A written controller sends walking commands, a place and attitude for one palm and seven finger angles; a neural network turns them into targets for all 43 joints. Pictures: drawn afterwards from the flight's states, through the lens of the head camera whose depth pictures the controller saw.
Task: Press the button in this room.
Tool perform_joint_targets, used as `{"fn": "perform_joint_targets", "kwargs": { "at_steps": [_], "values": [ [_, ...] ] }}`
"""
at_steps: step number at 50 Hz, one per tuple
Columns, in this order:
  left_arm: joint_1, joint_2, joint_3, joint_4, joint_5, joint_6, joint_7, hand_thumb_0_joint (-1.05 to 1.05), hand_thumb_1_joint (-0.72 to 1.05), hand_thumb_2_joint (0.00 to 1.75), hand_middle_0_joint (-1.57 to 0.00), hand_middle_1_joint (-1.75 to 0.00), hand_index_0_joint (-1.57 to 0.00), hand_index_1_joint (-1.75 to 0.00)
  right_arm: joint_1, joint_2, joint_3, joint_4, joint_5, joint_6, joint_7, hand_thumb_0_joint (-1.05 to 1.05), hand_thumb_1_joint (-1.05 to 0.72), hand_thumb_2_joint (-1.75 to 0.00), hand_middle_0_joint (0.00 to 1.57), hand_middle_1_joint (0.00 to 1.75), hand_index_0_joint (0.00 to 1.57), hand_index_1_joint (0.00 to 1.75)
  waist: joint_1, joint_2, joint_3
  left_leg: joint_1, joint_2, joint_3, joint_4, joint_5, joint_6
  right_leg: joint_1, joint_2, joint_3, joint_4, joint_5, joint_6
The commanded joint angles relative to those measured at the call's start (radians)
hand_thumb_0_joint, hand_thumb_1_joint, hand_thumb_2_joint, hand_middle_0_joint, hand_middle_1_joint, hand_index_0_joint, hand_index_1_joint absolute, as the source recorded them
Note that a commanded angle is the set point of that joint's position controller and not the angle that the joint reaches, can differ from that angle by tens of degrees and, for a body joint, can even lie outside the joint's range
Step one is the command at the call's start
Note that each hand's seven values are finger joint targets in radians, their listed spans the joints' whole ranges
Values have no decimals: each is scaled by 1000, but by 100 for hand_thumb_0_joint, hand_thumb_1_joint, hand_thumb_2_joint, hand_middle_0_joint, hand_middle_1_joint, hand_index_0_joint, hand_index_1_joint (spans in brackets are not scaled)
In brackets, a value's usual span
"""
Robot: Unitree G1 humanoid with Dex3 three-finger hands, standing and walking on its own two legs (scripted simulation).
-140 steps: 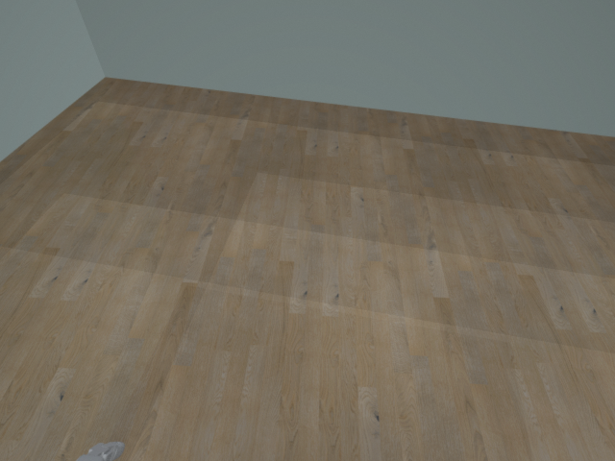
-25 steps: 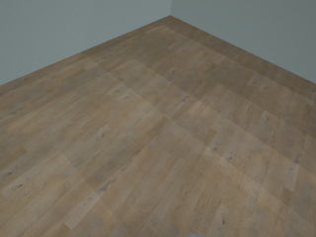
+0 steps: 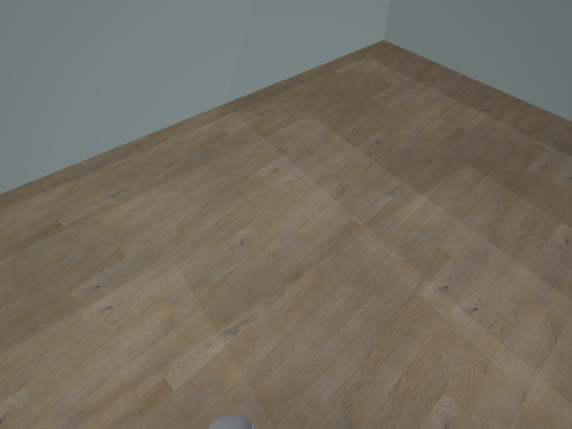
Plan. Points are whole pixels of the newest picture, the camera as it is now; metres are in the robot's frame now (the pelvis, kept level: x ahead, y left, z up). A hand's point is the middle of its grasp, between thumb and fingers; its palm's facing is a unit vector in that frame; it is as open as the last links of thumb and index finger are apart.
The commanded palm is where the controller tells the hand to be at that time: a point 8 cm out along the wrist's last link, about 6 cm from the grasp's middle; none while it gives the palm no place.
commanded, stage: turn or walk to find it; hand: left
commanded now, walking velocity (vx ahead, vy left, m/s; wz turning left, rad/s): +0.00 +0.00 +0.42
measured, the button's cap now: out of the picture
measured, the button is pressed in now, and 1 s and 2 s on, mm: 0 0 0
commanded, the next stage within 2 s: none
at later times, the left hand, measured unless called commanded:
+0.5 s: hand out of the picture -0.01 +0.28 -0.17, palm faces +0.25 -0.94 -0.23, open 7.4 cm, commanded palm none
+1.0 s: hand out of the picture -0.06 +0.20 -0.15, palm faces +0.42 -0.87 -0.26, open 7.3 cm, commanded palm none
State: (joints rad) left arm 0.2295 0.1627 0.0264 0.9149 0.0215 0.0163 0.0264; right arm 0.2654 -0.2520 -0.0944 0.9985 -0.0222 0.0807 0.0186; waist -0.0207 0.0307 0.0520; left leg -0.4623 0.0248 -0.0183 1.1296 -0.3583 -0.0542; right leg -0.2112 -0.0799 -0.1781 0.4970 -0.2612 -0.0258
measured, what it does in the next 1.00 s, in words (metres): steps on the spot, turning left: left foot, then right foot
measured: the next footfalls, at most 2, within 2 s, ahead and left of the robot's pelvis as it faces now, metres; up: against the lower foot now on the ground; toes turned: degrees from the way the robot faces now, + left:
left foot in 0.20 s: +0.00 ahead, +0.14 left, +0.00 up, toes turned +11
right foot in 0.74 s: +0.02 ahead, -0.08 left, +0.00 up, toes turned +14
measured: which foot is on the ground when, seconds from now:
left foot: up 0.00-0.18, down 0.20-0.74, up 0.76-1.00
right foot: down 0.00-0.22, up 0.24-0.72, down 0.74-1.00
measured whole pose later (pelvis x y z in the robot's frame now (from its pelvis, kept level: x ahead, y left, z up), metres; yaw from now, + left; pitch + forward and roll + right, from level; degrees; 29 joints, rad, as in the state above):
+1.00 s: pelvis -0.05 +0.00 +0.00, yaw +25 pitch -1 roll +2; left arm 0.22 0.15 0.03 0.93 0.02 0.01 0.03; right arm 0.27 -0.25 -0.10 1.01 -0.02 0.08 0.02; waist -0.02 0.04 0.05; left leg -0.47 0.03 -0.04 1.12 -0.35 -0.06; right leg -0.18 -0.07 -0.17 0.48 -0.27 -0.03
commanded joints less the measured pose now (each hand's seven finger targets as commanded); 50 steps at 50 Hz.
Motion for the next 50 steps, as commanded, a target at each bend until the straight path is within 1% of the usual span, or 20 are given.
{"fn": "perform_joint_targets", "kwargs": {
  "at_steps": [1, 5, 8, 9, 10, 11, 12, 13, 17, 23, 30, 35, 36, 37, 38, 39, 40, 42, 45, 50],
  "values": [
    [60, 217, 62, -42, 9, -22, 15, 0, 90, 90, -20, -30, -20, -30, -90, -34, 8, -82, 3, -24, -2, 0, -90, -90, 20, 30, 20, 30, 56, -193, -21, -38, 21, 41, -166, -76, -15, 89, -268, 176, -185, 234, -113],
    [78, 243, 73, -19, 14, -17, 12, 0, 90, 90, -20, -30, -20, -30, -104, -18, 19, -92, 14, -39, -5, 0, -90, -90, 20, 30, 20, 30, 70, -227, -63, 64, 10, 86, -362, -123, 2, 109, -290, 162, -110, 384, -124],
    [46, 245, 76, -12, 5, -9, 8, 0, 90, 90, -20, -30, -20, -30, -18, -29, 20, -68, 13, -52, -11, 0, -90, -90, 20, 30, 20, 30, 19, -202, -108, 221, -1, 115, -605, 57, 16, 66, -261, 83, 2, 373, -55],
    [48, 223, 72, -14, -5, -3, 5, 0, 90, 90, -20, -30, -20, -30, 15, -61, 14, -58, 12, -61, -10, 0, -90, -90, 20, 30, 20, 30, -1, -111, -130, 339, 24, 80, -723, 184, 30, -17, -226, 42, 99, 293, -5],
    [60, 166, 64, -35, -12, 5, 2, 0, 90, 90, -20, -30, -20, -30, 35, -148, -5, -64, 5, -70, -12, 0, -90, -90, 20, 30, 20, 30, -12, 161, -137, 454, 228, -193, -806, 369, 101, -228, -109, -8, 289, -32, 64],
    [8, 123, 45, -72, -6, 13, 1, 0, 90, 90, -20, -30, -20, -30, 68, -213, -19, -63, 4, -66, -22, 0, -90, -90, 20, 30, 20, 30, -34, 312, -101, 425, 377, -348, -825, 648, 210, -354, -32, 35, 457, -384, 102],
    [-29, 149, 50, -71, -1, 22, 1, 0, 90, 90, -20, -30, -20, -30, 67, -204, -17, -54, -1, -61, -27, 0, -90, -90, 20, 30, 20, 30, -40, 167, -83, 363, 388, -289, -810, 617, 251, -327, -47, 110, 562, -348, 85],
    [-45, 137, 53, -49, 4, 30, 5, 0, 90, 90, -20, -30, -20, -30, 38, -165, -5, -49, -2, -70, -39, 0, -90, -90, 20, 30, 20, 30, -29, 227, -60, 323, 310, -245, -821, 614, 214, -336, -53, 154, 582, -288, 87],
    [9, 150, 62, -2, -2, 23, -12, 0, 90, 90, -20, -30, -20, -30, -49, -125, 13, -84, 6, -79, -46, 0, -90, -90, 20, 30, 20, 30, 17, 104, -41, 344, 207, -139, -804, 626, 180, -341, -33, 151, 658, -118, 105],
    [-19, 148, 61, -15, -4, 26, -6, 0, 90, 90, -20, -30, -20, -30, -8, -122, 6, -83, 5, -79, -44, 0, -90, -90, 20, 30, 20, 30, 1, 90, -51, 367, 200, -200, -826, 531, 206, -323, -24, 164, 565, -105, 126],
    [-80, 124, 51, -57, -10, 20, -2, 0, 90, 90, -20, -30, -20, -30, -1, -135, -6, -86, -6, -65, -39, 0, -90, -90, 20, 30, 20, 30, -17, 97, -52, 305, 207, -322, -812, 435, 241, -210, 17, 163, 323, -187, 103],
    [29, 136, 54, -41, -17, 0, 6, 0, 90, 90, -20, -30, -20, -30, -41, -130, -12, -99, 2, -60, -30, 0, -90, -90, 20, 30, 20, 30, 40, 74, -109, 174, 130, -312, -712, 415, 178, 63, 48, 145, -37, 19, 81],
    [54, 168, 60, -38, -12, -10, 10, 0, 90, 90, -20, -30, -20, -30, -34, -98, -9, -104, 9, -61, -26, 0, -90, -90, 20, 30, 20, 30, 49, 4, -132, 80, 80, -269, -644, 309, 128, 188, -20, 203, -152, 76, 65],
    [68, 254, 77, -38, 3, -18, 19, 0, 90, 90, -20, -30, -20, -30, -16, -31, 2, -119, 17, -61, -21, 0, -90, -90, 20, 30, 20, 30, 54, -253, -131, -111, -50, -117, -453, 16, 56, 298, -257, 439, -224, 79, -14],
    [60, 290, 78, -56, 2, -15, 17, 0, 90, 90, -20, -30, -20, -30, -44, -52, -7, -135, 6, -55, -24, 0, -90, -90, 20, 30, 20, 30, 67, -315, -88, -122, -95, -45, -236, -208, 30, 151, -405, 536, -246, 168, -112],
    [13, 252, 72, -70, -3, -14, 19, 0, 90, 90, -20, -30, -20, -30, -33, -80, -16, -114, -3, -40, -19, 0, -90, -90, 20, 30, 20, 30, 43, -220, -75, -88, -60, -86, -81, -162, 31, 55, -366, 460, -259, 90, -137],
    [-50, 220, 72, -79, -5, -14, 23, 0, 90, 90, -20, -30, -20, -30, -22, -80, -20, -100, -4, -25, -15, 0, -90, -90, 20, 30, 20, 30, 16, -262, -30, -87, -37, -90, -15, -123, 32, -19, -318, 419, -284, 2, -117],
    [-109, 181, 52, -89, -5, -19, 13, 0, 90, 90, -20, -30, -20, -30, 13, -62, -18, -61, -6, -19, -4, 0, -90, -90, 20, 30, 20, 30, -22, -168, 42, -84, -17, -49, 81, -8, 15, -71, -227, 279, -260, 17, -77],
    [-51, 166, 48, -70, -4, -29, 13, 0, 90, 90, -20, -30, -20, -30, 20, -45, -12, -49, -2, -21, -1, 0, -90, -90, 20, 30, 20, 30, -6, -167, 17, -102, -8, -21, 66, 35, -9, 18, -201, 197, -227, 137, -68],
    [40, 192, 57, -31, 4, -27, 13, 0, 90, 90, -20, -30, -20, -30, -66, -43, -1, -68, 1, -21, -4, 0, -90, -90, 20, 30, 20, 30, 43, -194, -4, -80, 14, 14, -90, -44, -26, 102, -246, 187, -193, 252, -102]
  ]
}}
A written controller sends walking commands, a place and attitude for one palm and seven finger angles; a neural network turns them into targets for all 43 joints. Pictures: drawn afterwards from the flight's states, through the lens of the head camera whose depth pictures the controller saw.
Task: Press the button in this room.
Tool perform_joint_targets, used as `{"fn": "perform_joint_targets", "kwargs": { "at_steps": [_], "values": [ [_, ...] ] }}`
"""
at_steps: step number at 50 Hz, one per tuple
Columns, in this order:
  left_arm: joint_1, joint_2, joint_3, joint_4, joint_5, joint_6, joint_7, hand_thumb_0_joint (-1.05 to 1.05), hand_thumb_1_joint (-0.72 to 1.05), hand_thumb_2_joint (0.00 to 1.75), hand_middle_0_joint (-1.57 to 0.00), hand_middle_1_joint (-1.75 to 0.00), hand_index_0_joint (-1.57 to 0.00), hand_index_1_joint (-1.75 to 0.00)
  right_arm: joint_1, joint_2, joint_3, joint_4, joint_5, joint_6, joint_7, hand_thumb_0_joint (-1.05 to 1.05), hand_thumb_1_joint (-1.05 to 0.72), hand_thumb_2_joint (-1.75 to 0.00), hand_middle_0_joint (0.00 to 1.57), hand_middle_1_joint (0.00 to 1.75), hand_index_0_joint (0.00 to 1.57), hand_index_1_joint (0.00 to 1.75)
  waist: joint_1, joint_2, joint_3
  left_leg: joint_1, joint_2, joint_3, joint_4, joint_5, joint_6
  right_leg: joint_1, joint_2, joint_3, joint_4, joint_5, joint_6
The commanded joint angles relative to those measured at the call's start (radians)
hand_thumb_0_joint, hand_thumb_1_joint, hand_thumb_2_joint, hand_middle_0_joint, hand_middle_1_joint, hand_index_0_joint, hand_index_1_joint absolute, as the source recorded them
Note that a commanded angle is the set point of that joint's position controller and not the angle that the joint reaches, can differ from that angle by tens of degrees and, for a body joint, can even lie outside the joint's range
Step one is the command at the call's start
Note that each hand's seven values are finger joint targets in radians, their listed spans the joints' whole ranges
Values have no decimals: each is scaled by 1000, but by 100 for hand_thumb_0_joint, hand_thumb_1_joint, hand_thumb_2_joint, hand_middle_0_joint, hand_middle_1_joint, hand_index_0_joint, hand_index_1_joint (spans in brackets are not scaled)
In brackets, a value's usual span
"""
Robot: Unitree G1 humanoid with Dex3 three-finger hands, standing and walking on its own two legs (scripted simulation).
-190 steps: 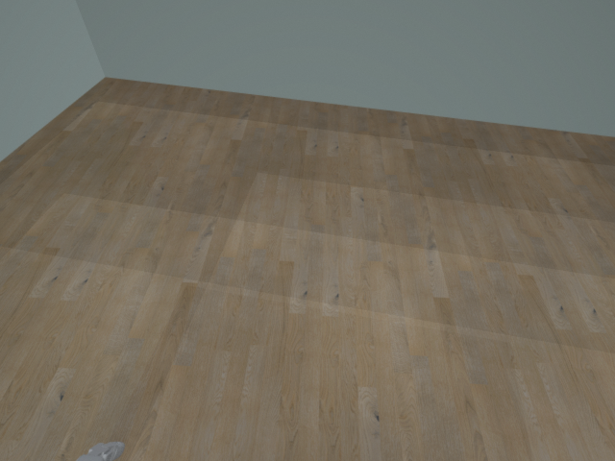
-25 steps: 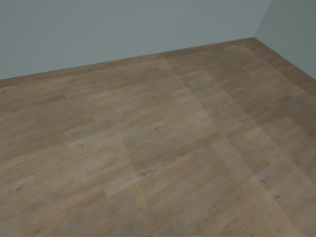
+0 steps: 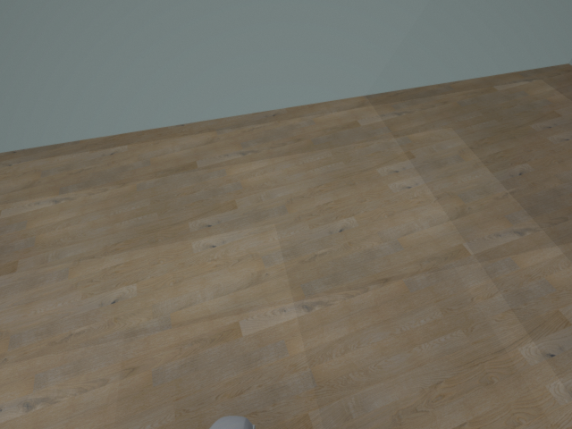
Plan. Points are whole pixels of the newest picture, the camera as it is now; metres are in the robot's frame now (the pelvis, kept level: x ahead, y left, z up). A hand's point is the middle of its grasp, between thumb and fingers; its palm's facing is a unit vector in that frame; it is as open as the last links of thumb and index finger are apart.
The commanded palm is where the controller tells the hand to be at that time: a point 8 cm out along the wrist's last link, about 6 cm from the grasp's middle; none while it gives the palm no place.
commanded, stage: turn or walk to find it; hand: left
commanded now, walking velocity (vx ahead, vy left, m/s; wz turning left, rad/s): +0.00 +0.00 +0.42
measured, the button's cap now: out of the picture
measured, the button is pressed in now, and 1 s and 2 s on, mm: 0 0 0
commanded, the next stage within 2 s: none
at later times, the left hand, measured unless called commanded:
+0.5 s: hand out of the picture -0.01 +0.28 -0.17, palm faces +0.26 -0.94 -0.24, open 7.4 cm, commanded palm none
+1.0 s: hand out of the picture -0.05 +0.20 -0.15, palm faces +0.43 -0.86 -0.26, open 7.4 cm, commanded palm none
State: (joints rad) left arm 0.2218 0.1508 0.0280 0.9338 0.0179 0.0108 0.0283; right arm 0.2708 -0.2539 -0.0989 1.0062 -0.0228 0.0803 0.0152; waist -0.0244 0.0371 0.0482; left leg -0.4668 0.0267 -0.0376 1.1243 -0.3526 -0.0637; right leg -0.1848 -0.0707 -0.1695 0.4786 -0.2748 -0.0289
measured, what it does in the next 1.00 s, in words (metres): steps on the spot, turning left: left foot, then right foot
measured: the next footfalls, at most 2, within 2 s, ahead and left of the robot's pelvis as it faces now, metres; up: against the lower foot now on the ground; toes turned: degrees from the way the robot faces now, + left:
left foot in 0.22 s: +0.00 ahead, +0.15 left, +0.00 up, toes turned +11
right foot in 0.74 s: +0.03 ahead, -0.08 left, +0.00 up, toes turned +15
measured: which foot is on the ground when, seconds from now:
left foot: up 0.00-0.20, down 0.22-0.74, up 0.76-1.00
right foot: down 0.00-0.22, up 0.24-0.72, down 0.74-1.00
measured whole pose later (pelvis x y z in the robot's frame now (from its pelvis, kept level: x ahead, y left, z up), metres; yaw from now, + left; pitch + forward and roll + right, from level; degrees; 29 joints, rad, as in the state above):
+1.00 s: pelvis -0.04 +0.00 +0.00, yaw +25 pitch -2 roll +2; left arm 0.22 0.15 0.02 0.93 0.02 0.01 0.03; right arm 0.28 -0.26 -0.10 1.01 -0.02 0.08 0.02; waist -0.03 0.04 0.05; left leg -0.47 0.03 -0.04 1.14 -0.35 -0.07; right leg -0.18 -0.07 -0.17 0.48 -0.27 -0.03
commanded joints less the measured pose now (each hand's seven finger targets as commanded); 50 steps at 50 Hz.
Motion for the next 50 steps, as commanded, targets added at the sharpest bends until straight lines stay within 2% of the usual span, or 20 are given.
{"fn": "perform_joint_targets", "kwargs": {
  "at_steps": [1, 5, 8, 9, 10, 11, 12, 15, 18, 26, 30, 34, 35, 36, 37, 38, 40, 42, 45, 50],
  "values": [
    [61, 217, 59, -45, 11, -20, 10, 0, 90, 90, -20, -30, -20, -30, -87, -36, 7, -81, 2, -22, -2, 0, -90, -90, 20, 30, 20, 30, 54, -210, -6, -60, 17, 45, -132, -72, -17, 87, -265, 171, -160, 307, -106],
    [89, 249, 70, -21, 16, -14, 8, 0, 90, 90, -20, -30, -20, -30, -131, -22, 23, -96, 13, -37, -4, 0, -90, -90, 20, 30, 20, 30, 78, -240, -51, 46, 6, 101, -343, -123, -1, 119, -289, 149, -78, 492, -119],
    [54, 262, 76, -18, 12, -7, 6, 0, 90, 90, -20, -30, -20, -30, -61, -30, 24, -83, 15, -48, -8, 0, -90, -90, 20, 30, 20, 30, 33, -240, -88, 186, -5, 132, -551, 13, 16, 72, -279, 91, 8, 469, -68],
    [40, 253, 74, -19, 3, -2, 4, 0, 90, 90, -20, -30, -20, -30, -21, -52, 21, -72, 13, -56, -7, 0, -90, -90, 20, 30, 20, 30, 6, -181, -106, 297, 3, 122, -690, 155, 26, 11, -252, 47, 84, 398, -22],
    [59, 211, 66, -34, -5, 6, 1, 0, 90, 90, -20, -30, -20, -30, 9, -119, 8, -68, 9, -67, -7, 0, -90, -90, 20, 30, 20, 30, -7, 21, -141, 442, 120, -28, -773, 312, 65, -133, -176, 1, 249, 185, 37],
    [46, 144, 48, -71, -8, 12, -4, 0, 90, 90, -20, -30, -20, -30, 38, -211, -13, -74, 5, -70, -14, 0, -90, -90, 20, 30, 20, 30, -23, 301, -118, 499, 357, -319, -795, 674, 178, -375, -55, -8, 444, -339, 109],
    [-10, 165, 44, -80, 1, 24, 2, 0, 90, 90, -20, -30, -20, -30, 67, -228, -15, -59, 4, -59, -19, 0, -90, -90, 20, 30, 20, 30, -49, 203, -119, 412, 397, -292, -782, 685, 254, -333, -52, 89, 562, -377, 93],
    [-43, 174, 55, -50, 1, 30, -9, 0, 90, 90, -20, -30, -20, -30, -51, -148, 10, -85, 1, -68, -39, 0, -90, -90, 20, 30, 20, 30, -6, 157, -31, 326, 268, -194, -788, 605, 222, -369, -60, 147, 655, -200, 96],
    [4, 170, 54, -24, -1, 25, -15, 0, 90, 90, -20, -30, -20, -30, -66, -138, 17, -97, 6, -79, -41, 0, -90, -90, 20, 30, 20, 30, 14, 90, -60, 381, 203, -131, -777, 683, 204, -355, -38, 141, 654, -125, 111],
    [-62, 160, 53, -64, -3, 30, -8, 0, 90, 90, -20, -30, -20, -30, -21, -136, 6, -99, 1, -71, -36, 0, -90, -90, 20, 30, 20, 30, -9, 85, -45, 347, 204, -246, -814, 486, 238, -315, -19, 158, 505, -141, 121],
    [-89, 142, 46, -87, -8, 22, -4, 0, 90, 90, -20, -30, -20, -30, -12, -140, 1, -100, -5, -65, -34, 0, -90, -90, 20, 30, 20, 30, -17, 101, -63, 330, 202, -303, -783, 514, 250, -239, 10, 157, 344, -183, 106],
    [-5, 144, 48, -72, -16, 9, 0, 0, 90, 90, -20, -30, -20, -30, -43, -141, -5, -110, -2, -60, -29, 0, -90, -90, 20, 30, 20, 30, 27, 96, -100, 218, 147, -308, -722, 484, 209, -30, 47, 135, 88, -36, 89],
    [39, 158, 52, -64, -14, 2, 2, 0, 90, 90, -20, -30, -20, -30, -60, -129, -5, -114, 5, -59, -26, 0, -90, -90, 20, 30, 20, 30, 54, 60, -110, 148, 116, -286, -677, 402, 173, 75, 30, 142, -46, 63, 86],
    [65, 209, 62, -62, -4, -9, 8, 0, 90, 90, -20, -30, -20, -30, -43, -82, -1, -121, 13, -60, -20, 0, -90, -90, 20, 30, 20, 30, 60, -65, -129, 18, 43, -219, -576, 215, 115, 209, -94, 253, -156, 68, 56],
    [73, 301, 79, -67, 11, -16, 14, 0, 90, 90, -20, -30, -20, -30, -36, -20, 12, -145, 14, -61, -17, 0, -90, -90, 20, 30, 20, 30, 68, -351, -113, -145, -104, -36, -346, -137, 41, 251, -350, 516, -208, 139, -49],
    [61, 307, 72, -82, 1, -9, 13, 0, 90, 90, -20, -30, -20, -30, -54, -75, -5, -146, 3, -50, -21, 0, -90, -90, 20, 30, 20, 30, 74, -290, -96, -107, -78, -51, -152, -230, 38, 93, -424, 519, -218, 182, -124],
    [-62, 238, 66, -109, -2, -8, 17, 0, 90, 90, -20, -30, -20, -30, -27, -76, -15, -107, -1, -24, -9, 0, -90, -90, 20, 30, 20, 30, 13, -229, -20, -82, -42, -69, 27, -117, 37, -54, -314, 402, -255, 12, -99],
    [-104, 189, 47, -114, -3, -18, 9, 0, 90, 90, -20, -30, -20, -30, 17, -59, -11, -67, -4, -20, 1, 0, -90, -90, 20, 30, 20, 30, -17, -175, 21, -87, -21, -30, 94, -5, 17, -57, -224, 249, -221, 94, -63],
    [-44, 180, 44, -89, -2, -25, 9, 0, 90, 90, -20, -30, -20, -30, 10, -51, -8, -59, -1, -18, 3, 0, -90, -90, 20, 30, 20, 30, 2, -189, 21, -96, -7, -8, 91, 37, -4, -18, -214, 188, -211, 152, -60],
    [42, 207, 53, -54, 7, -22, 11, 0, 90, 90, -20, -30, -20, -30, -66, -45, 3, -76, 1, -19, 0, 0, -90, -90, 20, 30, 20, 30, 46, -203, 0, -75, 13, 26, -67, -42, -19, 70, -258, 178, -179, 251, -96]
  ]
}}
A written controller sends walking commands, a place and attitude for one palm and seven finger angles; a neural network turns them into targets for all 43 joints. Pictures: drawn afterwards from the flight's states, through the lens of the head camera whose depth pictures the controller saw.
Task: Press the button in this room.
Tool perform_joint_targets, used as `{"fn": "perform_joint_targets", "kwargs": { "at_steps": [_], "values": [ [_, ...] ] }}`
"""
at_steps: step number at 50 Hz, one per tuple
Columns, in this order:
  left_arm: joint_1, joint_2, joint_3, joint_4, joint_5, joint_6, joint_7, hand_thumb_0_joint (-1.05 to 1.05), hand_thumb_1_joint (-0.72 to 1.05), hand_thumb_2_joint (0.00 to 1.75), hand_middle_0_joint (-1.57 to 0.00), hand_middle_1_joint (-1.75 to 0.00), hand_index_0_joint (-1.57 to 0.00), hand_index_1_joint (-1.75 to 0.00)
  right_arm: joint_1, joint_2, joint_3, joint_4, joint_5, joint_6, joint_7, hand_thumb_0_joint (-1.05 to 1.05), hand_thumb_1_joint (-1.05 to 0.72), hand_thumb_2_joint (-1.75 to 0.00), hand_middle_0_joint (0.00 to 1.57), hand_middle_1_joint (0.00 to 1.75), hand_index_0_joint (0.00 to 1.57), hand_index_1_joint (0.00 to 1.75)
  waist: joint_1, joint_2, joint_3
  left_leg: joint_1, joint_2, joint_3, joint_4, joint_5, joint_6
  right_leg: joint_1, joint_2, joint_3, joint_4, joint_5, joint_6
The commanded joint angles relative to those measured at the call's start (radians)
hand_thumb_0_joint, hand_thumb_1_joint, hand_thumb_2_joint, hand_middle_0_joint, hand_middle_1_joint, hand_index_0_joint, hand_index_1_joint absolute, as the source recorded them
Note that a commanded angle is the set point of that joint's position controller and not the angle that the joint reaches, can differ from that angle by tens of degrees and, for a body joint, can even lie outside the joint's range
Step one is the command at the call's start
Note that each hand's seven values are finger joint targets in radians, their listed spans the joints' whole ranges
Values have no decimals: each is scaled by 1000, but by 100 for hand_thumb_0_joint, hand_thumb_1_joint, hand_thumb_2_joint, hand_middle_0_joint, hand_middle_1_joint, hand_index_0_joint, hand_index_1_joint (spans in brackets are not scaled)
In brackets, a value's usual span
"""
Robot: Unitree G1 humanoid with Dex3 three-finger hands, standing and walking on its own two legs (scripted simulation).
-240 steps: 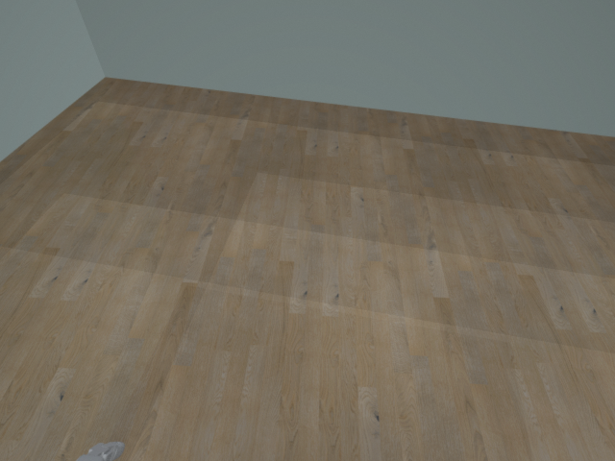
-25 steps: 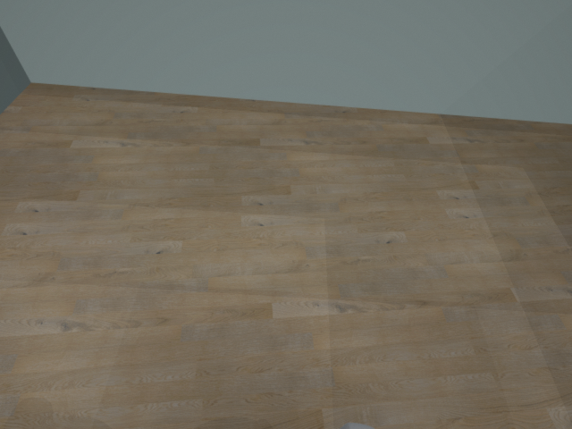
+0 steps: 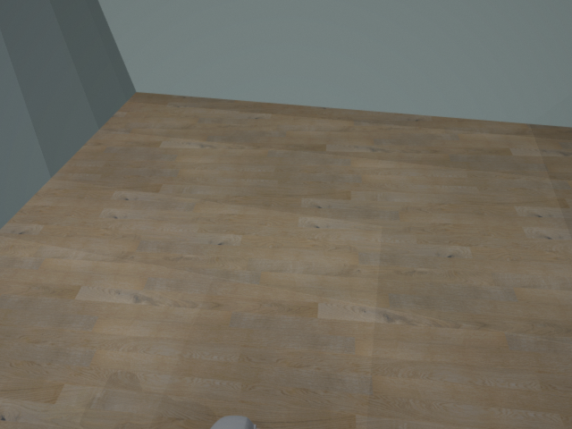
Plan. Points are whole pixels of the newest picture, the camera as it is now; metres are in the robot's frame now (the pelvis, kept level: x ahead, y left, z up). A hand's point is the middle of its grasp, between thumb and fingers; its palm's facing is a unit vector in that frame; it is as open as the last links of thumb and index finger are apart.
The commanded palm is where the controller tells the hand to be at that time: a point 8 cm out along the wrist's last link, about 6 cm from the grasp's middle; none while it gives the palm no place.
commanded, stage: turn or walk to find it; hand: left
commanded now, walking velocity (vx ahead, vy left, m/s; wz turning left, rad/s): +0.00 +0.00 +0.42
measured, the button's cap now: out of the picture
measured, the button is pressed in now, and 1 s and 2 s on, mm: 0 0 0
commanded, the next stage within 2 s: none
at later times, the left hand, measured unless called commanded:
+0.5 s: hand out of the picture -0.02 +0.28 -0.17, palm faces +0.25 -0.94 -0.24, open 7.4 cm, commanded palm none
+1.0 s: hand out of the picture -0.04 +0.20 -0.15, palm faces +0.42 -0.87 -0.26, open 7.4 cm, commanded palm none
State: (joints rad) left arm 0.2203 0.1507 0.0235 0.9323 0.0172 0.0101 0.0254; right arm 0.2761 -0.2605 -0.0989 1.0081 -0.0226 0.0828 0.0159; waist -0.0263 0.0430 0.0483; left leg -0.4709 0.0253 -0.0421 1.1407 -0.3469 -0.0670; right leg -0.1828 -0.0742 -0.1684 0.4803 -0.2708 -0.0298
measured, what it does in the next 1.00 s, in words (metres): steps on the spot, turning left: left foot, then right foot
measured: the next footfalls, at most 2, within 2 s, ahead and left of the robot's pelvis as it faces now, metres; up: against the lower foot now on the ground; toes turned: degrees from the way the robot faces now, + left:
left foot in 0.22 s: +0.00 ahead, +0.15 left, +0.00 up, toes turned +11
right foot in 0.76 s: +0.03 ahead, -0.08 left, +0.00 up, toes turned +15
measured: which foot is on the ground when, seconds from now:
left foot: up 0.00-0.20, down 0.22-0.76, up 0.78-1.00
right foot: down 0.00-0.22, up 0.24-0.74, down 0.76-1.00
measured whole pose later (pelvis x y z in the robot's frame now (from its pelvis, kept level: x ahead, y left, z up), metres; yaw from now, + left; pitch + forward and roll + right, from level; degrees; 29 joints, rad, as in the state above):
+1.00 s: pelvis -0.04 +0.00 +0.00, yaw +25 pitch -1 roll +2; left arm 0.20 0.15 0.02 0.93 0.02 0.01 0.03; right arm 0.28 -0.26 -0.10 1.00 -0.02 0.08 0.02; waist -0.03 0.04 0.05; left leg -0.48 0.02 -0.04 1.17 -0.33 -0.06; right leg -0.19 -0.07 -0.17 0.48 -0.27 -0.03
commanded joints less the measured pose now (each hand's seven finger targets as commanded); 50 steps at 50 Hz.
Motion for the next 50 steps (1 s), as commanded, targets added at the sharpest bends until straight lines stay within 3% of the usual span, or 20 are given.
{"fn": "perform_joint_targets", "kwargs": {
  "at_steps": [1, 5, 7, 9, 10, 11, 12, 13, 14, 19, 30, 33, 35, 36, 37, 38, 39, 41, 43, 50],
  "values": [
    [59, 216, 62, -46, 11, -21, 14, 0, 90, 90, -20, -30, -20, -30, -92, -35, 7, -83, 2, -23, -1, 0, -90, -90, 20, 30, 20, 30, 57, -213, -2, -54, 19, 43, -135, -74, -15, 72, -266, 174, -169, 284, -103],
    [84, 249, 73, -23, 17, -14, 11, 0, 90, 90, -20, -30, -20, -30, -134, -17, 22, -99, 13, -37, -3, 0, -90, -90, 20, 30, 20, 30, 77, -242, -34, 51, 10, 94, -341, -132, 2, 84, -292, 158, -101, 424, -121],
    [69, 265, 78, -20, 17, -9, 8, 0, 90, 90, -20, -30, -20, -30, -102, -18, 24, -95, 16, -43, -7, 0, -90, -90, 20, 30, 20, 30, 59, -252, -54, 123, -1, 121, -438, -96, 13, 62, -293, 134, -61, 435, -105],
    [41, 261, 78, -16, 7, -3, 6, 0, 90, 90, -20, -30, -20, -30, -41, -34, 24, -80, 14, -53, -8, 0, -90, -90, 20, 30, 20, 30, 18, -215, -87, 261, -6, 132, -639, 81, 25, 12, -260, 71, 30, 368, -42],
    [41, 234, 74, -22, -3, 5, 4, 0, 90, 90, -20, -30, -20, -30, 0, -76, 16, -71, 13, -64, -6, 0, -90, -90, 20, 30, 20, 30, -7, -89, -116, 390, 44, 68, -757, 205, 40, -83, -219, 25, 162, 248, 8],
    [59, 165, 62, -53, -10, 12, -1, 0, 90, 90, -20, -30, -20, -30, 21, -178, -6, -78, 4, -73, -10, 0, -90, -90, 20, 30, 20, 30, -15, 223, -119, 493, 291, -262, -820, 465, 133, -333, -82, -23, 369, -170, 90],
    [-4, 150, 45, -77, -1, 23, 2, 0, 90, 90, -20, -30, -20, -30, 55, -230, -17, -70, 5, -64, -18, 0, -90, -90, 20, 30, 20, 30, -42, 257, -99, 412, 388, -327, -831, 623, 225, -358, -40, 60, 513, -381, 99],
    [-17, 165, 52, -74, 1, 31, 0, 0, 90, 90, -20, -30, -20, -30, 27, -213, -11, -72, 0, -62, -24, 0, -90, -90, 20, 30, 20, 30, -28, 148, -76, 356, 382, -266, -832, 545, 252, -346, -60, 112, 591, -329, 88],
    [-26, 155, 57, -56, 5, 37, 2, 0, 90, 90, -20, -30, -20, -30, -11, -175, -1, -73, -1, -69, -34, 0, -90, -90, 20, 30, 20, 30, -18, 223, -61, 333, 303, -234, -841, 522, 215, -362, -59, 143, 615, -268, 92],
    [16, 172, 60, -14, 1, 27, -13, 0, 90, 90, -20, -30, -20, -30, -71, -128, 20, -102, 7, -82, -41, 0, -90, -90, 20, 30, 20, 30, 21, 80, -57, 376, 200, -127, -815, 610, 198, -363, -36, 145, 654, -105, 113],
    [-95, 145, 50, -79, -7, 24, -1, 0, 90, 90, -20, -30, -20, -30, -3, -131, 3, -96, -4, -70, -36, 0, -90, -90, 20, 30, 20, 30, -17, 95, -58, 353, 210, -292, -800, 539, 254, -272, 4, 161, 384, -194, 113],
    [-53, 136, 48, -76, -14, 16, 1, 0, 90, 90, -20, -30, -20, -30, -32, -134, -1, -104, -7, -65, -33, 0, -90, -90, 20, 30, 20, 30, 7, 96, -74, 276, 182, -313, -775, 528, 239, -141, 38, 144, 219, -150, 97],
    [15, 150, 51, -61, -15, 6, 4, 0, 90, 90, -20, -30, -20, -30, -55, -126, -4, -110, 1, -63, -29, 0, -90, -90, 20, 30, 20, 30, 42, 72, -98, 194, 142, -296, -719, 463, 200, 6, 44, 134, 33, 2, 91],
    [51, 169, 58, -53, -11, -3, 7, 0, 90, 90, -20, -30, -20, -30, -61, -106, -3, -114, 7, -63, -25, 0, -90, -90, 20, 30, 20, 30, 62, 21, -115, 114, 93, -260, -669, 340, 153, 121, 5, 158, -97, 83, 84],
    [71, 246, 72, -52, 3, -14, 14, 0, 90, 90, -20, -30, -20, -30, -32, -44, 5, -123, 17, -65, -19, 0, -90, -90, 20, 30, 20, 30, 65, -188, -144, -54, -10, -150, -508, 94, 87, 266, -193, 347, -188, 67, 27],
    [65, 311, 82, -67, 9, -13, 16, 0, 90, 90, -20, -30, -20, -30, -52, -28, 6, -150, 11, -61, -21, 0, -90, -90, 20, 30, 20, 30, 76, -355, -91, -139, -107, -18, -281, -216, 38, 179, -402, 539, -222, 155, -87],
    [43, 294, 75, -84, 2, -7, 17, 0, 90, 90, -20, -30, -20, -30, -65, -71, -9, -143, 1, -48, -18, 0, -90, -90, 20, 30, 20, 30, 71, -235, -75, -91, -64, -56, -109, -216, 43, 39, -411, 485, -229, 117, -135],
    [-77, 234, 68, -104, -1, -8, 18, 0, 90, 90, -20, -30, -20, -30, -36, -67, -15, -99, -3, -23, -8, 0, -90, -90, 20, 30, 20, 30, 15, -214, 10, -81, -30, -58, 43, -103, 38, -90, -298, 385, -266, -53, -94],
    [-113, 188, 50, -109, -3, -16, 11, 0, 90, 90, -20, -30, -20, -30, 20, -50, -11, -65, -5, -19, 0, 0, -90, -90, 20, 30, 20, 30, -16, -180, 41, -77, -17, -22, 101, 1, 19, -106, -224, 236, -240, 19, -56],
    [13, 202, 57, -58, 6, -21, 15, 0, 90, 90, -20, -30, -20, -30, -54, -41, 2, -76, 1, -20, -1, 0, -90, -90, 20, 30, 20, 30, 40, -187, 5, -73, 21, 24, -56, -31, -15, 37, -262, 180, -198, 161, -92]
  ]
}}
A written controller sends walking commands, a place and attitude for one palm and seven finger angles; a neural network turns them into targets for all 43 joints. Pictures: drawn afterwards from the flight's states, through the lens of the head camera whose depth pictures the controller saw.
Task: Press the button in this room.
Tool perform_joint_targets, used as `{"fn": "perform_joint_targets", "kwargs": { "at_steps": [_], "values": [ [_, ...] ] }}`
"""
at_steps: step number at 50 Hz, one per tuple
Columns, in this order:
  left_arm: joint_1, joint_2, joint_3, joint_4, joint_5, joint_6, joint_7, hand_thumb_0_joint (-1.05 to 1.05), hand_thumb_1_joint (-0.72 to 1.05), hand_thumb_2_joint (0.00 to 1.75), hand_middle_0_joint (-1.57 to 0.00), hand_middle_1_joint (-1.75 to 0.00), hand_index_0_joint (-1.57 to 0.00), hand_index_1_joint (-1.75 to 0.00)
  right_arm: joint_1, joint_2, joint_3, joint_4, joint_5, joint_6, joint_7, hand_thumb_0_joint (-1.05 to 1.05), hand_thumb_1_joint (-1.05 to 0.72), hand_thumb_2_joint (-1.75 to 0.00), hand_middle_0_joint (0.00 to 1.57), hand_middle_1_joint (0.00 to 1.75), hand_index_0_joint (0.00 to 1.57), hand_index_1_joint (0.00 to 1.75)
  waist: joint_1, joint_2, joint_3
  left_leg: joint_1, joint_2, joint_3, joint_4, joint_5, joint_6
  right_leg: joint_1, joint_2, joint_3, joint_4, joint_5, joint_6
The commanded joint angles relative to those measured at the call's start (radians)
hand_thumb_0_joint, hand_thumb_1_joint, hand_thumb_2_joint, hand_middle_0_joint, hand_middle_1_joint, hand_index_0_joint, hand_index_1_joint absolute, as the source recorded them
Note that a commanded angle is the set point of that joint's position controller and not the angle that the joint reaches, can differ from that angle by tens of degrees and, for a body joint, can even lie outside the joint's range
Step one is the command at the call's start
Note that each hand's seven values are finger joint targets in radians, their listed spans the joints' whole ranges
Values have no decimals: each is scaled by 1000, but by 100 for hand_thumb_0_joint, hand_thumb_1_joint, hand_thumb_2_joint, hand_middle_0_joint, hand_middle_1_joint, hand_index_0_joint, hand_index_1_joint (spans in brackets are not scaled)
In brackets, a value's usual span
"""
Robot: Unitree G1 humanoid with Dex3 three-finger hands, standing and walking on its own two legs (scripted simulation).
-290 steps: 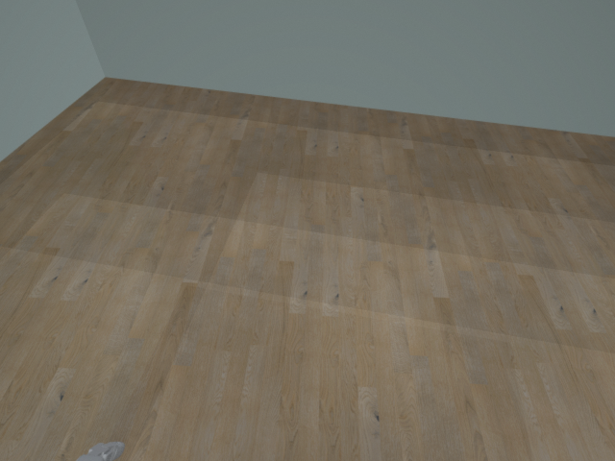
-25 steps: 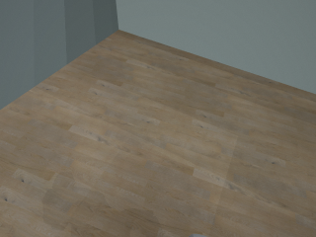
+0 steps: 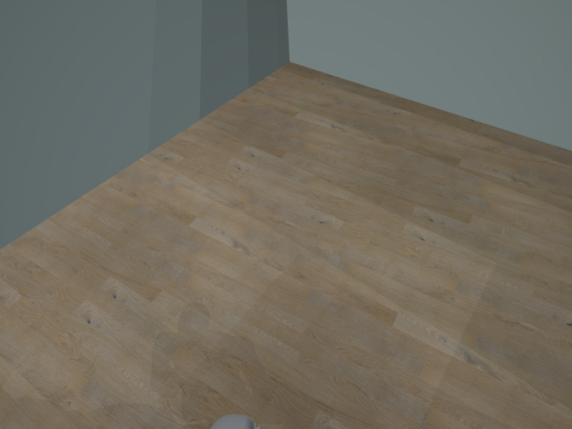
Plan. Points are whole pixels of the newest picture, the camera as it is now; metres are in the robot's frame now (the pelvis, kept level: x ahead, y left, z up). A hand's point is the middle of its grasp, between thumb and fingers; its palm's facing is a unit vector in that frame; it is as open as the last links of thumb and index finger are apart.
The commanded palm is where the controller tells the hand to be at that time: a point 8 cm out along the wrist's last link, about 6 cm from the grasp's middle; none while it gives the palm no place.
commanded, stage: turn or walk to find it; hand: left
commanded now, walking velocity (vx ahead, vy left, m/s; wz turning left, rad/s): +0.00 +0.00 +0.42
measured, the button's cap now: out of the picture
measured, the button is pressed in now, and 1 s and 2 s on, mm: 0 0 0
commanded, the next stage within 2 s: none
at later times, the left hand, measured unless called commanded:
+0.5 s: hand out of the picture -0.01 +0.28 -0.17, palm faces +0.26 -0.93 -0.24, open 7.4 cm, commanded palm none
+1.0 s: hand out of the picture -0.04 +0.20 -0.15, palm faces +0.42 -0.86 -0.27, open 7.4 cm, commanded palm none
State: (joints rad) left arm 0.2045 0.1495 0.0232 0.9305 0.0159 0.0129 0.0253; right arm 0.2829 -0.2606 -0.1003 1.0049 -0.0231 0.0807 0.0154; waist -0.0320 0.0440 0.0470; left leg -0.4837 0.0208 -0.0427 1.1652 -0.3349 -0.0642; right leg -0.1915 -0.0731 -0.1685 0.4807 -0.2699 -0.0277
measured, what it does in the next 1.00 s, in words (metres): steps on the spot, turning left: left foot, then right foot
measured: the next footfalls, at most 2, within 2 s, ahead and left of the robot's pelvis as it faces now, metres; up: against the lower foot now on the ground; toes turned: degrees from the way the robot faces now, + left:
left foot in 0.22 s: +0.00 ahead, +0.15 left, +0.00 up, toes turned +11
right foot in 0.74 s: +0.05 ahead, -0.07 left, +0.00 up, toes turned +14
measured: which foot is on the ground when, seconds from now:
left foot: up 0.00-0.20, down 0.22-0.74, up 0.76-1.00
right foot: down 0.00-0.24, up 0.26-0.72, down 0.74-1.00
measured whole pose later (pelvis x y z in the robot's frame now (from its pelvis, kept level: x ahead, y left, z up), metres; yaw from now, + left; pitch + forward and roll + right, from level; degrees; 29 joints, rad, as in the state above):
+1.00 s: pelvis -0.04 -0.01 +0.00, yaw +25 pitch -2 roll +2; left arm 0.21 0.15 0.02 0.93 0.02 0.01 0.02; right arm 0.28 -0.26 -0.10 1.01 -0.02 0.08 0.02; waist -0.03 0.05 0.05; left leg -0.46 0.03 -0.04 1.16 -0.34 -0.07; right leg -0.20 -0.08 -0.18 0.48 -0.25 -0.04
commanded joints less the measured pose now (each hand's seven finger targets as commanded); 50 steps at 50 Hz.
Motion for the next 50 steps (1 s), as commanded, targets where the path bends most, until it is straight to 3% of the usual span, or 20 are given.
{"fn": "perform_joint_targets", "kwargs": {
  "at_steps": [1, 6, 9, 10, 11, 12, 13, 14, 18, 22, 29, 34, 35, 36, 37, 38, 40, 42, 45, 50],
  "values": [
    [46, 216, 60, -49, 11, -22, 13, 0, 90, 90, -20, -30, -20, -30, -83, -34, 7, -77, 2, -19, 0, 0, -90, -90, 20, 30, 20, 30, 56, -193, 11, -41, 26, 38, -131, -69, -17, 45, -267, 175, -189, 188, -99],
    [96, 258, 76, -19, 18, -16, 8, 0, 90, 90, -20, -30, -20, -30, -123, -16, 27, -95, 15, -41, -5, 0, -90, -90, 20, 30, 20, 30, 86, -258, -73, 66, 11, 109, -412, -138, -1, 147, -290, 133, -67, 489, -118],
    [63, 263, 77, -12, 8, -8, 6, 0, 90, 90, -20, -30, -20, -30, -52, -32, 27, -78, 16, -53, -9, 0, -90, -90, 20, 30, 20, 30, 37, -233, -106, 238, 1, 137, -648, 48, 16, 80, -271, 68, 33, 456, -53],
    [51, 243, 74, -14, 0, -2, 4, 0, 90, 90, -20, -30, -20, -30, -13, -61, 21, -68, 14, -61, -7, 0, -90, -90, 20, 30, 20, 30, 9, -133, -126, 358, 25, 102, -771, 190, 30, -2, -235, 24, 138, 360, -2],
    [72, 189, 66, -39, -8, 7, 0, 0, 90, 90, -20, -30, -20, -30, 13, -152, 1, -72, 5, -72, -10, 0, -90, -90, 20, 30, 20, 30, -3, 124, -145, 493, 229, -163, -828, 431, 110, -220, -120, -30, 321, 28, 73],
    [21, 141, 43, -76, -4, 15, 0, 0, 90, 90, -20, -30, -20, -30, 52, -224, -13, -64, 6, -67, -18, 0, -90, -90, 20, 30, 20, 30, -28, 269, -124, 491, 388, -321, -834, 743, 222, -359, -44, 21, 485, -389, 109],
    [-15, 167, 46, -78, 0, 25, 3, 0, 90, 90, -20, -30, -20, -30, 51, -218, -11, -57, 2, -61, -23, 0, -90, -90, 20, 30, 20, 30, -34, 163, -103, 416, 400, -255, -820, 679, 264, -323, -58, 94, 582, -365, 93],
    [-34, 158, 49, -60, 4, 32, 5, 0, 90, 90, -20, -30, -20, -30, 19, -177, -1, -55, 0, -68, -34, 0, -90, -90, 20, 30, 20, 30, -25, 210, -79, 384, 325, -229, -833, 667, 237, -344, -64, 134, 604, -305, 95],
    [7, 171, 57, -20, 1, 21, -13, 0, 90, 90, -20, -30, -20, -30, -72, -133, 19, -89, 6, -78, -41, 0, -90, -90, 20, 30, 20, 30, 20, 108, -51, 411, 212, -112, -806, 714, 195, -360, -40, 133, 661, -140, 110],
    [-1, 171, 55, -27, -2, 23, -8, 0, 90, 90, -20, -30, -20, -30, -45, -129, 16, -91, 8, -80, -38, 0, -90, -90, 20, 30, 20, 30, 14, 88, -63, 418, 205, -129, -818, 694, 204, -339, -34, 144, 619, -109, 127],
    [-70, 148, 48, -75, -6, 22, -2, 0, 90, 90, -20, -30, -20, -30, -34, -137, 3, -99, -3, -67, -34, 0, -90, -90, 20, 30, 20, 30, -5, 93, -52, 371, 218, -254, -818, 539, 245, -271, -3, 150, 402, -182, 116],
    [18, 148, 49, -62, -13, 2, 1, 0, 90, 90, -20, -30, -20, -30, -69, -134, -3, -111, -1, -61, -29, 0, -90, -90, 20, 30, 20, 30, 39, 99, -94, 263, 160, -268, -734, 528, 202, -40, 42, 121, 75, -31, 95],
    [54, 167, 54, -52, -11, -8, 3, 0, 90, 90, -20, -30, -20, -30, -72, -117, -3, -111, 6, -61, -26, 0, -90, -90, 20, 30, 20, 30, 58, 52, -105, 187, 128, -251, -683, 436, 164, 78, 20, 134, -65, 83, 90],
    [85, 227, 65, -49, 1, -20, 10, 0, 90, 90, -20, -30, -20, -30, -52, -65, 3, -117, 15, -62, -20, 0, -90, -90, 20, 30, 20, 30, 69, -114, -130, 33, 41, -169, -561, 190, 100, 232, -134, 272, -161, 112, 53],
    [100, 312, 81, -53, 13, -24, 14, 0, 90, 90, -20, -30, -20, -30, -61, -12, 14, -147, 14, -61, -18, 0, -90, -90, 20, 30, 20, 30, 81, -374, -100, -116, -99, -11, -328, -220, 35, 233, -379, 512, -194, 243, -59],
    [96, 306, 74, -65, 2, -17, 15, 0, 90, 90, -20, -30, -20, -30, -83, -69, -3, -146, 7, -48, -21, 0, -90, -90, 20, 30, 20, 30, 88, -271, -96, -64, -60, -53, -147, -261, 40, 81, -424, 496, -204, 238, -132],
    [-45, 240, 68, -95, -2, -13, 18, 0, 90, 90, -20, -30, -20, -30, -33, -67, -13, -96, 1, -23, -10, 0, -90, -90, 20, 30, 20, 30, 19, -226, -8, -56, -29, -69, 18, -134, 39, -62, -317, 391, -261, -21, -95],
    [-89, 195, 51, -103, -2, -20, 11, 0, 90, 90, -20, -30, -20, -30, 1, -55, -9, -62, -4, -17, 0, 0, -90, -90, 20, 30, 20, 30, -6, -179, 33, -49, -9, -28, 79, -23, 20, -95, -234, 248, -243, 5, -58],
    [-43, 184, 49, -88, 0, -26, 12, 0, 90, 90, -20, -30, -20, -30, 8, -48, -5, -53, 0, -16, 3, 0, -90, -90, 20, 30, 20, 30, 9, -202, 17, -61, 4, -6, 67, 23, -1, -36, -220, 179, -230, 60, -56],
    [48, 208, 58, -48, 7, -24, 14, 0, 90, 90, -20, -30, -20, -30, -63, -40, 5, -69, 2, -17, 1, 0, -90, -90, 20, 30, 20, 30, 56, -210, -6, -46, 25, 27, -97, -50, -17, 60, -263, 175, -204, 136, -89]
  ]
}}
